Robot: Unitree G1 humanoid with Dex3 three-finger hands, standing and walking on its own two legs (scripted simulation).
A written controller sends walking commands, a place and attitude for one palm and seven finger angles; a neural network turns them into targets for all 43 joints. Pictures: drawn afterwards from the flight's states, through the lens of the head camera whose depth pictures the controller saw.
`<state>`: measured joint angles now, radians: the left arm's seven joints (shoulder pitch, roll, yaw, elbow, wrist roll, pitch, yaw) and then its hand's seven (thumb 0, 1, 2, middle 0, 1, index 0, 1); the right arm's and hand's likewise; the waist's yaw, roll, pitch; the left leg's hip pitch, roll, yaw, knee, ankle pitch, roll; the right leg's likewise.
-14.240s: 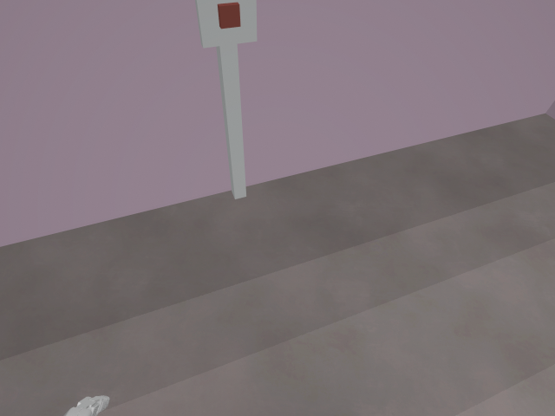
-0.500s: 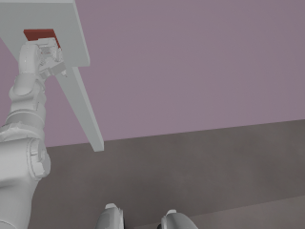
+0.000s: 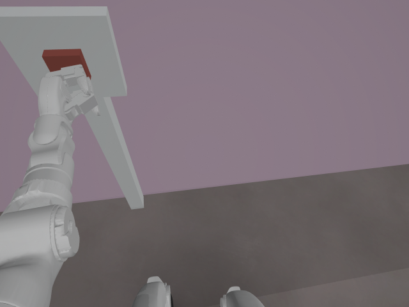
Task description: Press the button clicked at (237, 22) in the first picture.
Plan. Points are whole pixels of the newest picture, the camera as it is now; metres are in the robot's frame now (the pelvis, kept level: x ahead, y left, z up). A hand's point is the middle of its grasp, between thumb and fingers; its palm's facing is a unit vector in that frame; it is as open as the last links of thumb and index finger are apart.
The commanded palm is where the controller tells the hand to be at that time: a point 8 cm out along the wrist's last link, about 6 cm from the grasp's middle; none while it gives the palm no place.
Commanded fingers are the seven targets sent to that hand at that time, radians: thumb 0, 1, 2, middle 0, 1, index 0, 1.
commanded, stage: pull the fist back off the button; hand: left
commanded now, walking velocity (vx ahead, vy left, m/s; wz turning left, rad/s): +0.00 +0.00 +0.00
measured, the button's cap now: (68, 65) +0.54 +0.24 +0.14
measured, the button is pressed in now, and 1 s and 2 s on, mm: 0 0 0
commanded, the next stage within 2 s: draw the hand back to the body in 0.58 s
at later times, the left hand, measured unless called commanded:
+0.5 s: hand (85, 127) +0.42 +0.20 +0.10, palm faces +0.10 -1.00 +0.01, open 3.1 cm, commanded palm +0.39 +0.24 +0.11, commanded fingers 0.00 0.90 0.90 -1.30 -1.50 -1.30 -1.50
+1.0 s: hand (76, 141) +0.37 +0.19 +0.14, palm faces +0.10 -0.99 -0.01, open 3.1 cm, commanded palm +0.32 +0.24 +0.15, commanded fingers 0.00 0.90 0.90 -1.30 -1.50 -1.30 -1.50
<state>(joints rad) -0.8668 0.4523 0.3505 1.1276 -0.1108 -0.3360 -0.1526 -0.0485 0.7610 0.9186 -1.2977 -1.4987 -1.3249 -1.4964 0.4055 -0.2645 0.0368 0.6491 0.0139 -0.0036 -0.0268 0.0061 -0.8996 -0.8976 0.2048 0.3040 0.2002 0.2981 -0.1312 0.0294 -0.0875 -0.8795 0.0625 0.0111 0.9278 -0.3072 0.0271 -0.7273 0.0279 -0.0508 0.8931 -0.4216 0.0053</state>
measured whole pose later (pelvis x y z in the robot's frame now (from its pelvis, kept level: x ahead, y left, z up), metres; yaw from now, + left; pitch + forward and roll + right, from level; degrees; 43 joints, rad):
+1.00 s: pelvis +0.04 -0.02 +0.03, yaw +1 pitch +6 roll -1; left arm -0.12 0.29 0.26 0.31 -0.29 -0.16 -0.21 0.01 0.90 0.90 -1.30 -1.50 -1.29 -1.50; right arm 0.28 -0.26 0.03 0.58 0.07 -0.01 -0.06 0.01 -0.90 -0.90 0.20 0.30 0.20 0.30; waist -0.01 0.06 -0.09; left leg -0.52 0.05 0.03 0.73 -0.31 0.00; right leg -0.38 0.02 -0.04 0.72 -0.43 -0.02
